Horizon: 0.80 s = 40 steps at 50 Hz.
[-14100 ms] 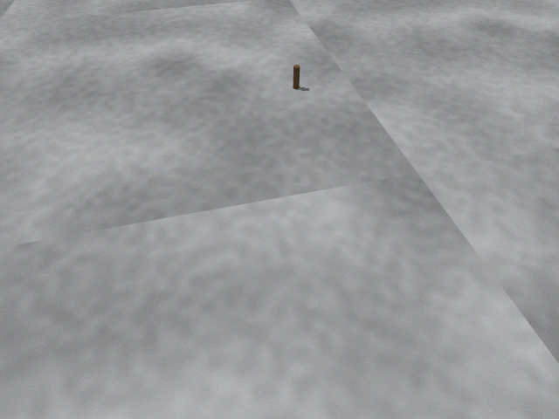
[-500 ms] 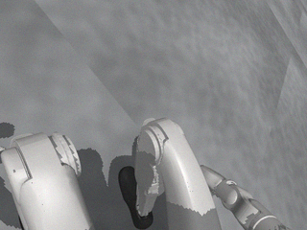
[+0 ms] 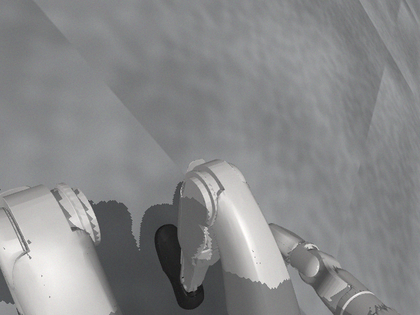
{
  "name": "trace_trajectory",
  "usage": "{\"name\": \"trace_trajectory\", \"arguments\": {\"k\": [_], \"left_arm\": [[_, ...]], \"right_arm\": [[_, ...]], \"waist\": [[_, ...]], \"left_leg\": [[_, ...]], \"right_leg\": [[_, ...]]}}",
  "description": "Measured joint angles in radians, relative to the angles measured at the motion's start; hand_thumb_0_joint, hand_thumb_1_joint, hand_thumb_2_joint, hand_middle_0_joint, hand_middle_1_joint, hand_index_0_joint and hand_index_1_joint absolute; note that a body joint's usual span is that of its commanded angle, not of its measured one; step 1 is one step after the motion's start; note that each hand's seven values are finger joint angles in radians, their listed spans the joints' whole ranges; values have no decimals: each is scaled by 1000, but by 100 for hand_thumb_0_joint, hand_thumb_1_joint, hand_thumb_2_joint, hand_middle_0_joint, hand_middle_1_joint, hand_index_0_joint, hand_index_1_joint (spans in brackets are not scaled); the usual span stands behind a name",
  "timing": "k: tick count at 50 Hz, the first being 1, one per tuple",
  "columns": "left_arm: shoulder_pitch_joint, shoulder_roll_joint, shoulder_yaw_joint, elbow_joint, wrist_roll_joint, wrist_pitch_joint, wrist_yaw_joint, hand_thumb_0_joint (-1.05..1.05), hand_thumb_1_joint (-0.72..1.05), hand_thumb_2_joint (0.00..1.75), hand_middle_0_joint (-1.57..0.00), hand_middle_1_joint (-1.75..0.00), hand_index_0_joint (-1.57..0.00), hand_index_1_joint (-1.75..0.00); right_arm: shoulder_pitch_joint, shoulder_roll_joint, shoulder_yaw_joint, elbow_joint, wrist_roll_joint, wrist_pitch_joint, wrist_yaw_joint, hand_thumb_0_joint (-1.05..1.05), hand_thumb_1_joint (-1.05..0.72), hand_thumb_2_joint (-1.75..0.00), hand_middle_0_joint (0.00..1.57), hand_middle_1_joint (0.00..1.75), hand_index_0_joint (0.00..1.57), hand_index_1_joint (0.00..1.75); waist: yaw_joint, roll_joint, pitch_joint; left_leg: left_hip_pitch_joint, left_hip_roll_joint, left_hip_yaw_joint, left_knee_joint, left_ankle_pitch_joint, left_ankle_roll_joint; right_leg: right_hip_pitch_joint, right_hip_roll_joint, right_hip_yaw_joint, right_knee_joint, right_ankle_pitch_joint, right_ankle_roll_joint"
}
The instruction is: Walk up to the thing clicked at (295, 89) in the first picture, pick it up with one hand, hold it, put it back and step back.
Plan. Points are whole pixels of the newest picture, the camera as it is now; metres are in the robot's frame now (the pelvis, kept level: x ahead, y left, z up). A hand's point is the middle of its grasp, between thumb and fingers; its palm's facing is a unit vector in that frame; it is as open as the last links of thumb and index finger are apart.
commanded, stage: close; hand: left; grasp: from the side
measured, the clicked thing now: out of the picture +0.38 +0.33 -0.19
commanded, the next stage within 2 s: settle in 0.10 s
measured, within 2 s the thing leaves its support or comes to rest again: leaves its support in 0.46 s
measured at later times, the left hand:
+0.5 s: hand out of the picture +0.39 +0.32 -0.16, palm faces +0.44 -0.90 +0.04, open 5.3 cm
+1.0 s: hand out of the picture +0.36 +0.35 -0.06, palm faces +0.42 -0.91 -0.01, open 5.3 cm
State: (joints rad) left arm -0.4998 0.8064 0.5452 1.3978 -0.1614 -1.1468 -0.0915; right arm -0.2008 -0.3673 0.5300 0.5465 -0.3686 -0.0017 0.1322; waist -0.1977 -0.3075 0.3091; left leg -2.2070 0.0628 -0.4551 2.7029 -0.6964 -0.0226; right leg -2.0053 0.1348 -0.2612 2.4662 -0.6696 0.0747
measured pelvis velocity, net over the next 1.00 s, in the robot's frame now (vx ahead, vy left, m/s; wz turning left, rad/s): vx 0.01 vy -0.01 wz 0.07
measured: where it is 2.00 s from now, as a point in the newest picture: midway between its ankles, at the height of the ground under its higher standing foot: (130, 308)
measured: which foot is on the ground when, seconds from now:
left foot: down 0.00-1.00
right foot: down 0.00-1.00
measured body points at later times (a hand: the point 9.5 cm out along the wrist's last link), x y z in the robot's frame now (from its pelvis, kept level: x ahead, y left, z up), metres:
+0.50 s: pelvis +0.00 +0.00 +0.00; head +0.20 +0.22 +0.34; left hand +0.36 +0.37 -0.16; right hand +0.20 -0.22 -0.02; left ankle +0.08 +0.13 -0.24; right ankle +0.13 -0.12 -0.24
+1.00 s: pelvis +0.01 -0.01 +0.03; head +0.17 +0.17 +0.41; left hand +0.33 +0.39 -0.05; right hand +0.23 -0.22 -0.03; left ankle +0.08 +0.13 -0.24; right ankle +0.13 -0.13 -0.24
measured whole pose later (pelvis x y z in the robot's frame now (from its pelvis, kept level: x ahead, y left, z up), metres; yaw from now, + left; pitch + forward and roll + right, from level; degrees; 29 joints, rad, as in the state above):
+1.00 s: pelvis +0.01 -0.01 +0.03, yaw +4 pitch +19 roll -14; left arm -0.42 0.60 0.44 0.87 -0.17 -0.77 -0.12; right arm -0.05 -0.30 0.26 0.61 -0.19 0.05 0.13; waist -0.11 -0.15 0.07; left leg -2.26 0.07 -0.31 2.56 -0.67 -0.01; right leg -2.07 0.07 -0.18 2.41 -0.71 0.05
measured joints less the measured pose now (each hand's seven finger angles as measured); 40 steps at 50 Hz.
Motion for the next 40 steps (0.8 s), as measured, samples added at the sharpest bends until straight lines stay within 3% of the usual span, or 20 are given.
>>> {"name": "trace_trajectory", "arguments": {"k": [11,22,35,40], "left_arm": [[-23,15,-1,4,8,16,26,1,25,96,-99,-108,-95,-108],[-24,2,9,-61,14,48,29,1,20,109,-101,-113,-98,-114],[23,-73,-33,-285,34,180,20,1,18,111,-103,-112,-100,-113],[47,-118,-70,-374,14,243,2,1,18,112,-103,-112,-101,-113]], "right_arm": [[12,0,2,-1,0,8,1,0,-85,-89,21,30,21,30],[21,4,-13,-7,5,16,2,0,-88,-89,21,30,21,30],[67,25,-106,6,56,35,8,0,-88,-89,21,30,21,30],[95,35,-161,24,95,36,9,0,-88,-89,21,30,21,30]], "waist": [[-3,-3,5],[3,-5,2],[35,50,-74],[56,87,-131]], "left_leg": [[-3,4,2,-2,0,7],[-3,3,1,-3,-5,8],[-25,2,45,-45,11,13],[-38,5,75,-73,17,16]], "right_leg": [[1,2,0,-6,1,-2],[4,0,-3,-10,-2,-8],[-14,-23,20,-25,-11,-16],[-31,-34,37,-34,-17,-21]]}}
